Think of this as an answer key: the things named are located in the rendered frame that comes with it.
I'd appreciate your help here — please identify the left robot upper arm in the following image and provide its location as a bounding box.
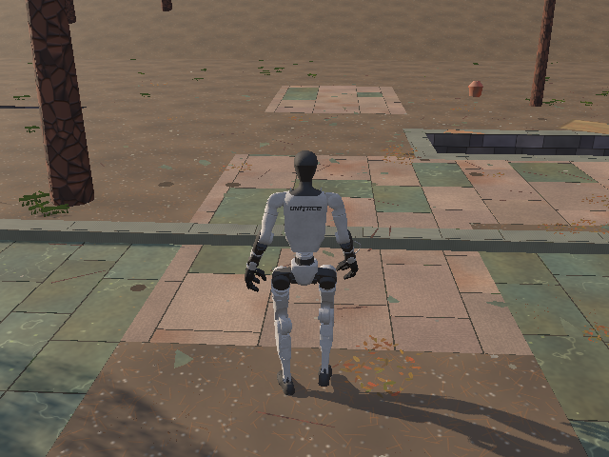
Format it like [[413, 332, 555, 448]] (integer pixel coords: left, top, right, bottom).
[[258, 191, 285, 245]]

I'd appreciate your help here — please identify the robot left hand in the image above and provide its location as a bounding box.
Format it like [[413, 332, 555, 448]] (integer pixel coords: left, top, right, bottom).
[[245, 268, 266, 292]]

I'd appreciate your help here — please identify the right robot upper arm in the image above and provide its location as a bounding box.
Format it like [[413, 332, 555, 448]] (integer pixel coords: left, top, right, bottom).
[[325, 192, 350, 244]]

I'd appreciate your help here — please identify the robot right forearm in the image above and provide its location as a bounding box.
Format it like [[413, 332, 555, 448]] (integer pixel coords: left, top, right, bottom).
[[340, 230, 356, 264]]

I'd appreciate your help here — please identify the robot right shin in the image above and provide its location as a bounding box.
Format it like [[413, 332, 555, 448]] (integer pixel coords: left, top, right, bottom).
[[320, 308, 334, 374]]

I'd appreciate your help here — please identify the robot left forearm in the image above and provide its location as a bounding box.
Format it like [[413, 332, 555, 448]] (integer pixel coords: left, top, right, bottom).
[[246, 230, 267, 270]]

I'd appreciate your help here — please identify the humanoid robot head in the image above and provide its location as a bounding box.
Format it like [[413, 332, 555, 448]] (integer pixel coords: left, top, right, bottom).
[[289, 150, 322, 196]]

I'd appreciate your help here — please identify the robot right hand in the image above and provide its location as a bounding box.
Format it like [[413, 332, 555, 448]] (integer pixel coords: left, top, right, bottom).
[[336, 260, 358, 279]]

